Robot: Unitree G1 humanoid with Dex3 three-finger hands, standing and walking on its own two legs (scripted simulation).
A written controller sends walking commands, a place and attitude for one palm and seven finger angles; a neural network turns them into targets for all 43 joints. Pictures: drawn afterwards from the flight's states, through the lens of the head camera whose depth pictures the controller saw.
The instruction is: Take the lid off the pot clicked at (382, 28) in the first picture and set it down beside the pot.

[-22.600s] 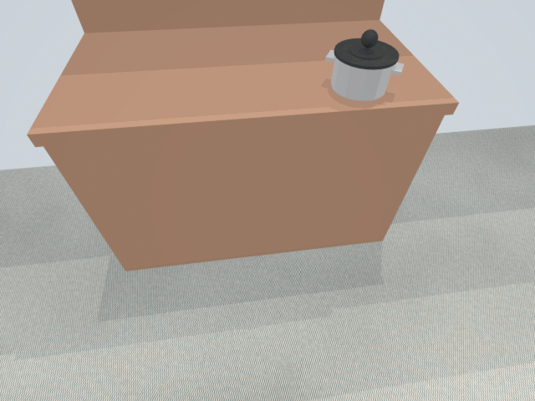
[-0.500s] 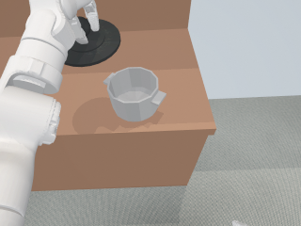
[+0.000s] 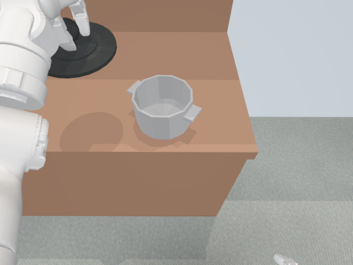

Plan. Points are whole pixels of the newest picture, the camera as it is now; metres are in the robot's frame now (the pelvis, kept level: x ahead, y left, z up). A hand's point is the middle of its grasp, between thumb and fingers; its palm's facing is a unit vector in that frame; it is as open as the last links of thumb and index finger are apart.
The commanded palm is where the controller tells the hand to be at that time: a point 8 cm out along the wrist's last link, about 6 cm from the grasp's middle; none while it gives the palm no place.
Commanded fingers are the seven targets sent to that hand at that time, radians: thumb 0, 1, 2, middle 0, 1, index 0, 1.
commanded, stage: move the lid sideways beside the pot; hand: left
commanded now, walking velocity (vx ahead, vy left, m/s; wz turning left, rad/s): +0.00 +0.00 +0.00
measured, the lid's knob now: (67, 30) +0.52 +0.21 +0.25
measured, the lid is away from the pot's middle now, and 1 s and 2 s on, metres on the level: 0.18 0.25 0.23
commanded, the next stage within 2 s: lower the lid onto the table in 0.72 s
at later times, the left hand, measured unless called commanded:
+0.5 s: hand (43, 25) +0.51 +0.24 +0.27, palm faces -0.24 -0.05 -0.97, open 6.6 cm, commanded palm +0.49 +0.25 +0.34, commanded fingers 0.00 0.83 0.66 -0.97 -1.07 -0.97 -1.07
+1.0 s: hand (32, 39) +0.49 +0.27 +0.25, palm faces -0.29 -0.08 -0.95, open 6.6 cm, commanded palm +0.50 +0.26 +0.32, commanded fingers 0.00 0.83 0.66 -0.97 -1.07 -0.97 -1.07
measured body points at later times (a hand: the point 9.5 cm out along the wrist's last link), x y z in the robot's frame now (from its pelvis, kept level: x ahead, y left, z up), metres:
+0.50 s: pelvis +0.01 +0.00 +0.00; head +0.07 -0.01 +0.45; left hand +0.51 +0.24 +0.32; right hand +0.06 -0.27 -0.13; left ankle -0.04 +0.06 -0.74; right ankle +0.00 -0.14 -0.74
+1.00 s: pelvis +0.01 +0.00 +0.00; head +0.07 +0.00 +0.44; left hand +0.50 +0.27 +0.30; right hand +0.10 -0.26 -0.13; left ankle -0.04 +0.06 -0.74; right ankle +0.00 -0.14 -0.74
